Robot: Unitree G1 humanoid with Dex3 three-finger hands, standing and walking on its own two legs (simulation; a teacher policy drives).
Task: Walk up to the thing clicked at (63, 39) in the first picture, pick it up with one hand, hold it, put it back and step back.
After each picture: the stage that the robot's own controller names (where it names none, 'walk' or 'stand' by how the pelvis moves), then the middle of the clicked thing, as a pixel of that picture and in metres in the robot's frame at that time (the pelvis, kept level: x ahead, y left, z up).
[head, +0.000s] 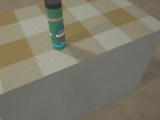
stand; (56, 26) +0.65 +0.14 +0.05
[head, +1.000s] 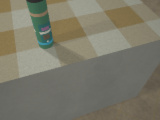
walk; (41, 21) +0.59 +0.19 +0.08
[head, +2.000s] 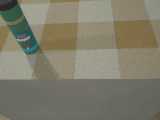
walk; (20, 28) +0.53 +0.27 +0.08
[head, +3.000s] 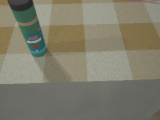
walk; (31, 29) +0.52 +0.20 +0.08
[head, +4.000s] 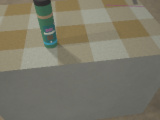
stand; (46, 23) +0.65 +0.18 +0.08
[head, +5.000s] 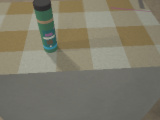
stand; (46, 28) +0.62 +0.17 +0.05
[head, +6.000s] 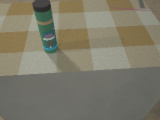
stand; (46, 29) +0.62 +0.18 +0.05
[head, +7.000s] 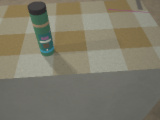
stand; (42, 31) +0.60 +0.19 +0.05
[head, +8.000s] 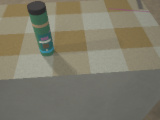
stand; (42, 31) +0.60 +0.20 +0.05
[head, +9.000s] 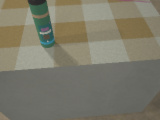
rise first; (42, 22) +0.62 +0.19 +0.06
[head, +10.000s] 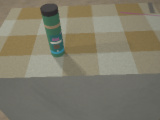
go down; (54, 33) +0.60 +0.18 +0.06
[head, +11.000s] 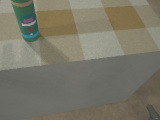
go down; (25, 11) +0.60 +0.16 +0.08
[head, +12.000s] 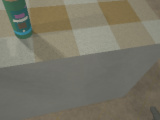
approach; (16, 7) +0.60 +0.18 +0.10
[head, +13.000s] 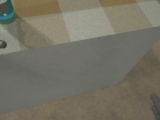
close in; out of the picture +0.61 +0.19 +0.14
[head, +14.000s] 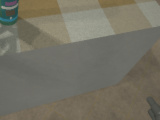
close; out of the picture +0.59 +0.15 +0.14
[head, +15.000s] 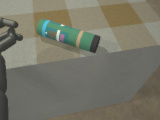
lift; (68, 35) +0.56 +0.02 +0.02
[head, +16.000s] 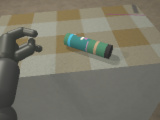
close; (87, 45) +0.64 -0.02 -0.01
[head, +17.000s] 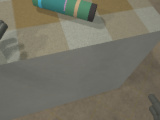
hold; (64, 5) +0.66 -0.03 +0.04
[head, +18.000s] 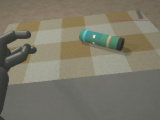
hold; (100, 39) +0.73 -0.08 +0.00
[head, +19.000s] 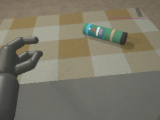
hold; (104, 33) +0.76 -0.11 -0.01
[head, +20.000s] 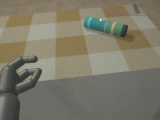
hold; (105, 26) +0.80 -0.13 -0.02
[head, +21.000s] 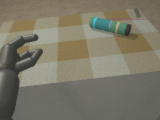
close; (109, 26) +0.85 -0.16 -0.02
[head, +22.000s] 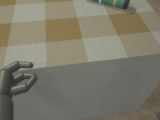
hold; out of the picture +0.91 -0.18 +0.02
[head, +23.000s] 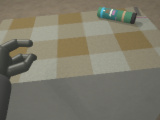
close; (116, 15) +0.96 -0.23 +0.00
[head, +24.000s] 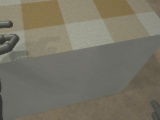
go down; out of the picture +1.04 -0.23 +0.03
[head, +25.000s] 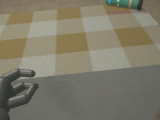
hold; (123, 1) +1.09 -0.30 +0.01
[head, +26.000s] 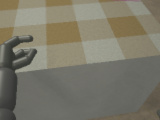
close; out of the picture +1.16 -0.33 +0.00
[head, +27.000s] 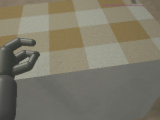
hold; (106, 27) +1.66 -0.36 -0.67
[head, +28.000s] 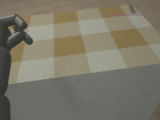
crouch; (108, 38) +1.67 -0.38 -0.72
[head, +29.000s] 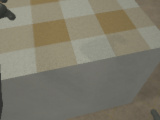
lower; (92, 16) +1.66 -0.36 -0.72
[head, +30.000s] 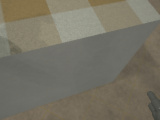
lower; out of the picture +1.68 -0.33 -0.66
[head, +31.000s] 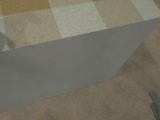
lower; out of the picture +1.68 -0.34 -0.66
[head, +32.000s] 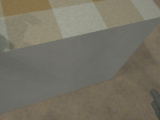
lower; out of the picture +1.68 -0.35 -0.66
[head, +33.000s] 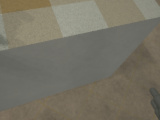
lower; out of the picture +1.67 -0.36 -0.65
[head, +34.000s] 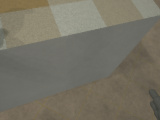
open; out of the picture +1.68 -0.37 -0.65
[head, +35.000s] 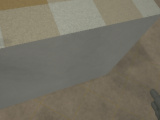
rise; out of the picture +1.68 -0.38 -0.65
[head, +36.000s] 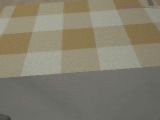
sink last; (127, 30) +1.63 -0.48 -0.70
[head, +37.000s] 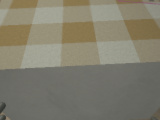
stand; (126, 26) +1.64 -0.51 -0.70
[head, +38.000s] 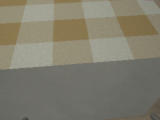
stand; (121, 23) +1.64 -0.50 -0.68
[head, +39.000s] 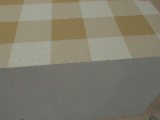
stand; (119, 24) +1.64 -0.53 -0.68
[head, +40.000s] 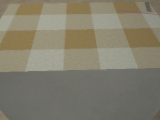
stand; (131, 34) +1.62 -0.64 -0.73
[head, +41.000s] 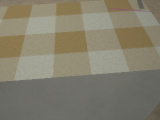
stand; (128, 30) +1.61 -0.59 -0.75
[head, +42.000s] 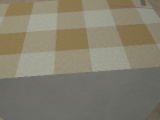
stand; (133, 27) +1.61 -0.63 -0.74
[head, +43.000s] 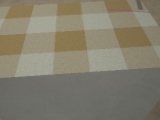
walk; (133, 31) +1.61 -0.66 -0.75
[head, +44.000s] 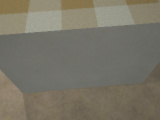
walk; out of the picture +1.78 -0.71 -0.72
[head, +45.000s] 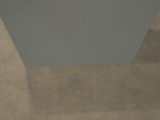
walk; out of the picture +2.04 -0.82 -0.72
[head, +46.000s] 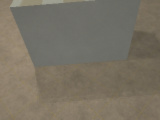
walk; (130, 7) +2.33 -0.70 -0.73
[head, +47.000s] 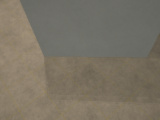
stand; out of the picture +2.09 -0.92 -0.74
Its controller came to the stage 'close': yes
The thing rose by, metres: 0.00
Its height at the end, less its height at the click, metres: -0.80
